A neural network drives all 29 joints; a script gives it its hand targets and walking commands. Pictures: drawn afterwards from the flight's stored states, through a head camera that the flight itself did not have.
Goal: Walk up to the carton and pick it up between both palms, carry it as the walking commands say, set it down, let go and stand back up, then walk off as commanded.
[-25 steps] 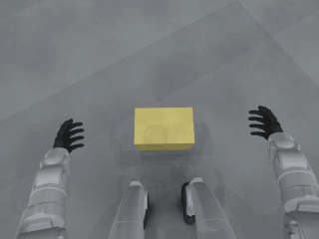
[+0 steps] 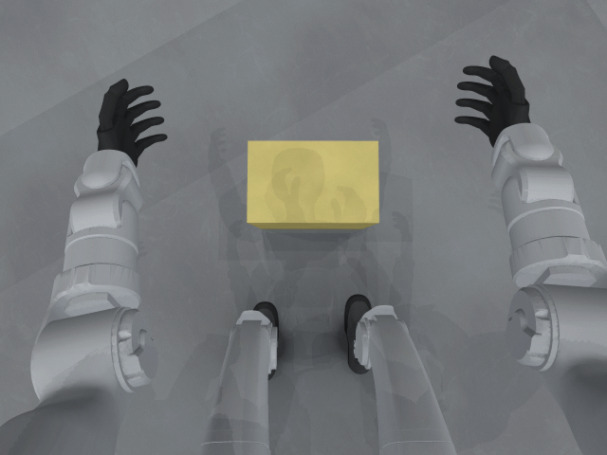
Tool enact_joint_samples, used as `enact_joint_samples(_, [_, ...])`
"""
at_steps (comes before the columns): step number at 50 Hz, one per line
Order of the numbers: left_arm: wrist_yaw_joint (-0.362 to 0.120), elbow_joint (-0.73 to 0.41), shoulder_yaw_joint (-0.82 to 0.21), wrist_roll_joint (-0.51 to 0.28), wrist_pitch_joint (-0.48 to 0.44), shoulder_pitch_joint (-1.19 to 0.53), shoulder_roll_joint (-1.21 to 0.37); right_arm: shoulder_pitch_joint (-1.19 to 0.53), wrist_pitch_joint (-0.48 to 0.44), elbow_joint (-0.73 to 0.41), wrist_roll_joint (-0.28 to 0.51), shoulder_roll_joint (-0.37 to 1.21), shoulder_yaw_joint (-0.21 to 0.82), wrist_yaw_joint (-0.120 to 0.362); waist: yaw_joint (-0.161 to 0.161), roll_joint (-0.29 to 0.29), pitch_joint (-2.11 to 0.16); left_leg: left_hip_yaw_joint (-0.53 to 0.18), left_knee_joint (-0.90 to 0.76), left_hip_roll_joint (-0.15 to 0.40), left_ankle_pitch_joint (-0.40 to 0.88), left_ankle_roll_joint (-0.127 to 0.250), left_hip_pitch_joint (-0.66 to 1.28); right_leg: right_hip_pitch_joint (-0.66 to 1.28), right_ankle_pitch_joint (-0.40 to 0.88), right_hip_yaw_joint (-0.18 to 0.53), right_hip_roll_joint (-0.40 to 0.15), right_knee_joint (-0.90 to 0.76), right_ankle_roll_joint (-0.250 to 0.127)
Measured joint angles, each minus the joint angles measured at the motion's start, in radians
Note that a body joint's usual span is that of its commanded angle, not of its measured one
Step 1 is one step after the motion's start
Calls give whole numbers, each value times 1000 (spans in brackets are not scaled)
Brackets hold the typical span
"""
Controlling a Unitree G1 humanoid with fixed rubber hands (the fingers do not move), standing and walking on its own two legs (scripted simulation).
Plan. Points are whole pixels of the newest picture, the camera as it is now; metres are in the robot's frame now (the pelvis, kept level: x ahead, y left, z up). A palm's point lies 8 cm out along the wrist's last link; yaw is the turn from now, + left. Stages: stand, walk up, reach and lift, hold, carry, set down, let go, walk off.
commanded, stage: reach and lift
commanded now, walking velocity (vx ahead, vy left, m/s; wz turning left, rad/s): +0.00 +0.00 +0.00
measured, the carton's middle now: (312, 190) +0.48 +0.01 -0.54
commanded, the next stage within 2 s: none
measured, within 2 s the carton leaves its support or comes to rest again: neither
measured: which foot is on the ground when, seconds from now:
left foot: down 0.00-1.00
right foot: down 0.00-1.00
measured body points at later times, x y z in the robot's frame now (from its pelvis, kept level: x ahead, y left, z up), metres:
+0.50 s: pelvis -0.03 +0.01 -0.08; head +0.28 +0.02 +0.25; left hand +0.48 +0.25 -0.19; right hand +0.50 -0.21 -0.18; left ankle +0.05 +0.14 -0.63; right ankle +0.06 -0.12 -0.63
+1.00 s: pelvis -0.04 +0.01 -0.20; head +0.30 +0.01 +0.09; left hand +0.48 +0.25 -0.35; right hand +0.50 -0.21 -0.35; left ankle +0.05 +0.14 -0.63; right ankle +0.06 -0.12 -0.63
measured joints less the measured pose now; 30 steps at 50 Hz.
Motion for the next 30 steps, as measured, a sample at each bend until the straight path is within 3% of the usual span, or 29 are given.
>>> enact_joint_samples(2, [-9, -2, -1, 0, -12, -32, -1, -16, -8, -22, 6, 11, -9, -7, -1, 13, -13, -8, 6, -4, 14, 14, -43, -33, 54, 0, 2, -4, 7])
enact_joint_samples(5, [-21, 3, 4, -11, -17, -68, 0, -41, -10, -48, -6, 20, -17, -19, 2, 33, -41, -15, 15, -9, 7, 5, -98, -83, 11, 1, 1, 10, 11])
enact_joint_samples(15, [-22, 45, 39, 10, -30, -34, -22, 2, -28, -37, -50, 23, -65, 11, -10, 25, -131, -11, 42, -23, 9, 13, -212, -195, -1, 27, 2, 36, 31])
enact_joint_samples(22, [4, 41, 3, 28, 9, -103, -6, -97, -18, 59, -12, -19, -77, 47, -16, 10, -124, -15, 200, -30, -18, 13, -353, -329, -28, 27, 4, 187, 36])
enact_joint_samples(30, [49, 46, -25, -21, 58, -243, 15, -224, 4, 104, 11, -73, -80, 32, -28, 18, -36, -30, 417, -36, -65, 1, -514, -486, -76, 16, 7, 400, 32])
